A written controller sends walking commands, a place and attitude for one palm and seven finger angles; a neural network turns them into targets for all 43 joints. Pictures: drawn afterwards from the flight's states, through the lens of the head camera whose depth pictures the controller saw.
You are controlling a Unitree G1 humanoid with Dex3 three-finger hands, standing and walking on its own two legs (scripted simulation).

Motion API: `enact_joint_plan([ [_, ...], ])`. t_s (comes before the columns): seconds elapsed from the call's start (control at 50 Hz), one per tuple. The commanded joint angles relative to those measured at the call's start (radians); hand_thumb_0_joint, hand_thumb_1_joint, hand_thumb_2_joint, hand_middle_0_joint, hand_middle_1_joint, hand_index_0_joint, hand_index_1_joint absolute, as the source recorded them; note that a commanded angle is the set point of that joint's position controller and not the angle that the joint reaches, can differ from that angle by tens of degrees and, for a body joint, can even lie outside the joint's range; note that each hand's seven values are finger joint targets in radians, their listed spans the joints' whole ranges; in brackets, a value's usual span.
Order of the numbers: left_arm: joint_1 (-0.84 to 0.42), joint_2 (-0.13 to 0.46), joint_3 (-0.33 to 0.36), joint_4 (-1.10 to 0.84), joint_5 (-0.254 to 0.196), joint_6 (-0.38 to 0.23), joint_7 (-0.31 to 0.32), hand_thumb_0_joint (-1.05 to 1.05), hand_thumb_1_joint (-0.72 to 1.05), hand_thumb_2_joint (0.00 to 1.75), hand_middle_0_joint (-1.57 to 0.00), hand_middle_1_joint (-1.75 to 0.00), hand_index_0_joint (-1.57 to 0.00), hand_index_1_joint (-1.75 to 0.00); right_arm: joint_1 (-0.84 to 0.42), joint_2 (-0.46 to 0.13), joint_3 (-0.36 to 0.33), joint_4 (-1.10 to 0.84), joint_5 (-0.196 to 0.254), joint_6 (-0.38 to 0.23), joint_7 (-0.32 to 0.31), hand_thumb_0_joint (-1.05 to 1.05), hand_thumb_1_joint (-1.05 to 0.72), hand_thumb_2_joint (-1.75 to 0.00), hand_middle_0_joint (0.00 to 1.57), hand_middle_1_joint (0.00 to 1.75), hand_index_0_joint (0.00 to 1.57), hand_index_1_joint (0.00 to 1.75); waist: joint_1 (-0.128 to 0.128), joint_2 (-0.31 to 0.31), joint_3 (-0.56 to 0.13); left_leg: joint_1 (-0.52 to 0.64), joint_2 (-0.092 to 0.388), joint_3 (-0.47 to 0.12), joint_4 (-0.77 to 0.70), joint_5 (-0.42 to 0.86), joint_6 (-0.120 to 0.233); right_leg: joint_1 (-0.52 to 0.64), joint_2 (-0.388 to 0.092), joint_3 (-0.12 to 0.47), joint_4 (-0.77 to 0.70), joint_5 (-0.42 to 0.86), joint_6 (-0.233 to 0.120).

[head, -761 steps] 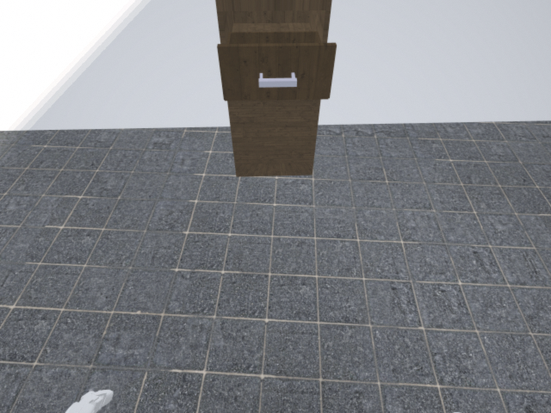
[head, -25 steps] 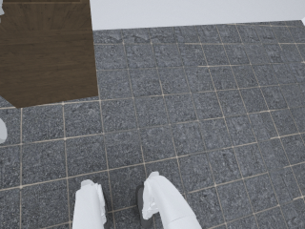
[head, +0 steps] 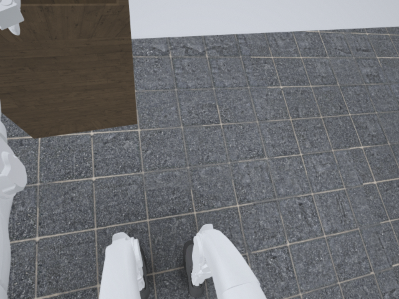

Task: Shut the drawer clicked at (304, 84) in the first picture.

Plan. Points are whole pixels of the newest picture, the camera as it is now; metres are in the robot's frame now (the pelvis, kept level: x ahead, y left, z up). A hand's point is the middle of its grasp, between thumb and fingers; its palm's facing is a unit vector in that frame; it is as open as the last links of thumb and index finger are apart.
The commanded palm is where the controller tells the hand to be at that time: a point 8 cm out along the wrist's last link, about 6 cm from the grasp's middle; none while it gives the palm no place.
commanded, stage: pull the fist back off the drawer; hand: left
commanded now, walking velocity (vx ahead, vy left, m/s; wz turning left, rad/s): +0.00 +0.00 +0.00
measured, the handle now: out of the picture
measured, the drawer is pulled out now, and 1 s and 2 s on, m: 0.00 0.00 0.00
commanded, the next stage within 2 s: draw the hand back to the body in 0.20 s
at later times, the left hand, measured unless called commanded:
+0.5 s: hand (1, 11) +0.55 +0.22 +0.11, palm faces +0.13 -0.99 -0.08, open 3.3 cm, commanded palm +0.50 +0.26 +0.12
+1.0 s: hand out of the picture +0.37 +0.23 +0.19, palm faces +0.27 -0.93 -0.25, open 3.3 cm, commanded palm +0.33 +0.28 +0.22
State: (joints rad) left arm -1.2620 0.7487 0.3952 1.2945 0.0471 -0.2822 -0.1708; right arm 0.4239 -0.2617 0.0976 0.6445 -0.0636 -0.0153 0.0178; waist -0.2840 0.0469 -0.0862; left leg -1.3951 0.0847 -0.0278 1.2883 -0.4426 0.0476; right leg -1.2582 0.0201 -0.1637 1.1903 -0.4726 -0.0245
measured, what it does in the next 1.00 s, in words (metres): rises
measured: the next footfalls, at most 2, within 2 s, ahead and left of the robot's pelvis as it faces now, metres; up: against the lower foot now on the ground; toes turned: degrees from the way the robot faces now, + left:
none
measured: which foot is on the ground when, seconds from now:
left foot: down 0.00-1.00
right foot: down 0.00-1.00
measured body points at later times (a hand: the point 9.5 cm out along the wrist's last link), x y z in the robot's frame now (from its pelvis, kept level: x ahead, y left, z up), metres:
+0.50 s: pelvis +0.05 -0.01 +0.05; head +0.20 +0.01 +0.47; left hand +0.54 +0.27 +0.12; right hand +0.06 -0.26 -0.07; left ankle +0.07 +0.09 -0.61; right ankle +0.04 -0.12 -0.61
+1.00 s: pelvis +0.07 -0.01 +0.11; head +0.09 -0.02 +0.56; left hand +0.35 +0.28 +0.21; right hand +0.26 -0.23 +0.03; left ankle +0.07 +0.09 -0.61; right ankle +0.04 -0.12 -0.61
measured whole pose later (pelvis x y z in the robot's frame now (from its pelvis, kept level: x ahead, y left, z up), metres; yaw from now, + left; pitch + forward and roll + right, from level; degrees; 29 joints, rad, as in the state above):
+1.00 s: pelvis +0.07 -0.01 +0.11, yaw +3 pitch +5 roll -1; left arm -0.05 0.33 0.17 0.22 -0.10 -0.08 0.04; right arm 0.19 -0.25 0.03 0.52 0.06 0.05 -0.07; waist 0.00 0.05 -0.06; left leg -0.42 0.02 0.06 0.67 -0.34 0.03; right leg -0.34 0.00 -0.07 0.63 -0.38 -0.02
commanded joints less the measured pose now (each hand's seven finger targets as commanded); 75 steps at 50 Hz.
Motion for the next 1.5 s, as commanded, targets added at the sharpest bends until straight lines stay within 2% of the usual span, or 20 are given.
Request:
enact_joint_plan([
  [0.0, -0.434, 0.151, 0.042, -0.301, -0.049, -0.081, 0.025, 0.00, 0.90, 0.90, -1.40, -1.60, -1.40, -1.60, 0.227, -0.227, -0.091, -0.019, 0.003, 0.013, -0.005, 0.00, -0.90, -0.90, 0.20, 0.30, 0.20, 0.30, -0.001, 0.321, -0.614, 0.763, -0.005, -0.155, -0.188, 0.191, -0.022, 0.069, 0.040, 0.075, -0.159, 0.103, -0.007],
  [0.28, -0.227, 0.124, 0.087, -0.341, -0.068, -0.159, 0.050, 0.00, 0.90, 0.90, -1.40, -1.60, -1.40, -1.60, 0.198, -0.199, -0.109, -0.035, 0.015, 0.060, 0.008, 0.00, -0.90, -0.90, 0.20, 0.30, 0.20, 0.30, 0.044, 0.195, -0.587, 0.704, -0.025, -0.064, -0.175, 0.380, -0.009, 0.288, 0.046, 0.110, -0.190, 0.273, 0.004],
  [0.36, 0.031, 0.154, 0.155, -0.550, -0.114, -0.171, 0.026, 0.00, 0.90, 0.90, -1.40, -1.60, -1.40, -1.60, 0.174, -0.194, -0.128, -0.094, 0.035, 0.080, 0.015, 0.00, -0.90, -0.90, 0.20, 0.30, 0.20, 0.30, 0.155, 0.229, -0.764, 0.854, -0.038, -0.036, -0.231, 0.541, -0.017, 0.494, 0.049, 0.123, -0.215, 0.447, -0.002],
  [0.4, 0.173, 0.119, 0.140, -0.647, -0.146, -0.137, 0.004, 0.00, 0.90, 0.90, -1.40, -1.60, -1.40, -1.60, 0.154, -0.184, -0.133, -0.122, 0.056, 0.089, 0.016, 0.00, -0.90, -0.90, 0.20, 0.30, 0.20, 0.30, 0.172, 0.176, -0.771, 0.870, -0.045, -0.015, -0.264, 0.588, -0.012, 0.606, 0.050, 0.127, -0.252, 0.552, 0.008],
  [0.48, 0.370, -0.021, 0.069, -0.767, -0.220, -0.059, -0.030, 0.00, 0.90, 0.90, -1.40, -1.60, -1.40, -1.60, 0.103, -0.160, -0.142, -0.153, 0.092, 0.086, 0.002, 0.00, -0.90, -0.90, 0.20, 0.30, 0.20, 0.30, 0.171, 0.067, -0.635, 0.826, -0.060, 0.030, -0.340, 0.539, 0.002, 0.768, 0.042, 0.139, -0.339, 0.677, 0.023],
  [0.5, 0.403, -0.014, 0.080, -0.795, -0.238, -0.050, -0.031, 0.00, 0.90, 0.90, -1.40, -1.60, -1.40, -1.60, 0.095, -0.163, -0.143, -0.153, 0.096, 0.081, -0.004, 0.00, -0.90, -0.90, 0.20, 0.30, 0.20, 0.30, 0.176, 0.041, -0.595, 0.816, -0.061, 0.035, -0.357, 0.518, 0.004, 0.792, 0.040, 0.141, -0.357, 0.681, 0.025],
  [0.56, 0.469, -0.126, 0.003, -0.872, -0.274, -0.054, -0.031, 0.00, 0.90, 0.90, -1.40, -1.60, -1.40, -1.60, 0.051, -0.149, -0.144, -0.150, 0.108, 0.060, -0.015, 0.00, -0.90, -0.90, 0.20, 0.30, 0.20, 0.30, 0.165, 0.060, -0.477, 0.870, -0.064, 0.043, -0.401, 0.498, 0.004, 0.779, 0.038, 0.136, -0.403, 0.656, 0.024],
  [0.64, 0.620, -0.178, -0.032, -0.874, -0.291, -0.052, -0.041, 0.00, 0.90, 0.90, -1.40, -1.60, -1.40, -1.60, 0.010, -0.150, -0.147, -0.145, 0.112, 0.045, -0.021, 0.00, -0.90, -0.90, 0.20, 0.30, 0.20, 0.30, 0.174, 0.047, -0.350, 0.929, -0.062, 0.035, -0.449, 0.494, -0.001, 0.745, 0.036, 0.117, -0.437, 0.587, 0.021],
  [0.7, 0.671, -0.223, -0.091, -0.975, -0.297, -0.045, -0.056, 0.00, 0.90, 0.90, -1.40, -1.60, -1.40, -1.60, -0.045, -0.143, -0.144, -0.167, 0.118, 0.034, -0.022, 0.00, -0.90, -0.90, 0.20, 0.30, 0.20, 0.30, 0.188, 0.117, -0.335, 1.018, -0.061, 0.024, -0.472, 0.548, -0.004, 0.741, 0.028, 0.112, -0.454, 0.571, 0.014],
  [0.78, 0.771, -0.199, -0.059, -1.086, -0.327, -0.021, -0.062, 0.00, 0.90, 0.90, -1.40, -1.60, -1.40, -1.60, -0.118, -0.142, -0.134, -0.207, 0.124, 0.016, -0.037, 0.00, -0.90, -0.90, 0.20, 0.30, 0.20, 0.30, 0.219, 0.053, -0.322, 1.042, -0.067, 0.016, -0.519, 0.504, -0.004, 0.817, 0.024, 0.107, -0.480, 0.558, 0.010],
  [0.8, 0.784, -0.078, -0.063, -1.146, -0.182, 0.023, 0.060, 0.00, 0.90, 0.90, -1.40, -1.60, -1.40, -1.60, -0.200, -0.134, -0.138, -0.223, 0.120, 0.038, -0.056, 0.00, -0.90, -0.90, 0.20, 0.30, 0.20, 0.30, 0.274, 0.049, -0.351, 1.109, -0.074, 0.033, -0.575, 0.478, -0.008, 0.863, -0.007, 0.150, -0.541, 0.519, -0.006],
  [0.82, 0.819, -0.168, -0.106, -1.198, -0.175, 0.056, 0.122, 0.00, 0.90, 0.90, -1.40, -1.60, -1.40, -1.60, -0.215, -0.117, -0.131, -0.248, 0.119, 0.040, -0.071, 0.00, -0.90, -0.90, 0.20, 0.30, 0.20, 0.30, 0.252, 0.046, -0.312, 1.126, -0.071, 0.034, -0.614, 0.453, -0.011, 0.872, -0.009, 0.140, -0.567, 0.498, -0.004],
  [0.84, 0.852, -0.193, -0.119, -1.240, -0.175, 0.076, 0.156, 0.00, 0.90, 0.90, -1.40, -1.60, -1.40, -1.60, -0.233, -0.115, -0.127, -0.259, 0.119, 0.033, -0.079, 0.00, -0.90, -0.90, 0.20, 0.30, 0.20, 0.30, 0.255, 0.035, -0.270, 1.128, -0.067, 0.026, -0.636, 0.422, -0.015, 0.867, -0.011, 0.133, -0.581, 0.463, -0.003],
  [0.88, 0.875, -0.193, -0.128, -1.301, -0.154, 0.111, 0.207, 0.00, 0.90, 0.90, -1.40, -1.60, -1.40, -1.60, -0.260, -0.115, -0.118, -0.252, 0.119, 0.029, -0.094, 0.00, -0.90, -0.90, 0.20, 0.30, 0.20, 0.30, 0.263, 0.069, -0.249, 1.172, -0.064, 0.026, -0.676, 0.411, -0.015, 0.908, -0.011, 0.135, -0.611, 0.437, -0.007],
  [0.94, 0.940, -0.202, -0.125, -1.361, -0.141, 0.145, 0.260, 0.00, 0.90, 0.90, -1.40, -1.60, -1.40, -1.60, -0.294, -0.108, -0.105, -0.253, 0.116, 0.020, -0.108, 0.00, -0.90, -0.90, 0.20, 0.30, 0.20, 0.30, 0.271, 0.011, -0.195, 1.201, -0.064, 0.022, -0.741, 0.371, -0.012, 0.962, -0.013, 0.130, -0.666, 0.409, -0.005],
  [1.08, 1.194, -0.287, -0.164, -1.478, -0.140, 0.185, 0.273, 0.00, 0.90, 0.90, -1.40, -1.60, -1.40, -1.60, -0.345, -0.093, -0.087, -0.241, 0.107, -0.009, -0.104, 0.00, -0.90, -0.90, 0.20, 0.30, 0.20, 0.30, 0.296, -0.002, -0.068, 1.286, -0.059, 0.029, -0.851, 0.383, -0.014, 1.062, -0.015, 0.129, -0.773, 0.411, -0.004],
  [1.18, 1.325, -0.265, -0.120, -1.625, -0.141, 0.182, 0.272, 0.00, 0.90, 0.90, -1.40, -1.60, -1.40, -1.60, -0.370, -0.088, -0.084, -0.235, 0.094, -0.027, -0.096, 0.00, -0.90, -0.90, 0.20, 0.30, 0.20, 0.30, 0.313, -0.025, -0.019, 1.315, -0.059, 0.028, -0.907, 0.376, -0.015, 1.117, -0.016, 0.129, -0.831, 0.402, -0.002],
  [1.26, 1.416, -0.213, -0.049, -1.766, -0.138, 0.167, 0.278, 0.00, 0.90, 0.90, -1.40, -1.60, -1.40, -1.60, -0.391, -0.081, -0.087, -0.229, 0.083, -0.050, -0.095, 0.00, -0.90, -0.90, 0.20, 0.30, 0.20, 0.30, 0.328, 0.016, -0.007, 1.341, -0.070, 0.038, -0.915, 0.382, -0.013, 1.133, -0.015, 0.138, -0.873, 0.406, -0.001],
  [1.34, 1.540, -0.234, -0.042, -1.910, -0.136, 0.148, 0.283, 0.00, 0.90, 0.90, -1.40, -1.60, -1.40, -1.60, -0.388, -0.069, -0.091, -0.229, 0.079, -0.080, -0.089, 0.00, -0.90, -0.90, 0.20, 0.30, 0.20, 0.30, 0.331, 0.062, -0.009, 1.356, -0.072, 0.039, -0.915, 0.402, -0.016, 1.149, -0.021, 0.135, -0.874, 0.423, 0.000],
  [1.48, 1.788, -0.250, 0.000, -1.990, -0.143, 0.124, 0.280, 0.00, 0.90, 0.90, -1.40, -1.60, -1.40, -1.60, -0.377, -0.064, -0.109, -0.228, 0.080, -0.118, -0.088, 0.00, -0.90, -0.90, 0.20, 0.30, 0.20, 0.30, 0.340, -0.013, 0.043, 1.341, -0.069, 0.048, -0.902, 0.384, -0.012, 1.140, -0.021, 0.138, -0.895, 0.412, 0.008],
])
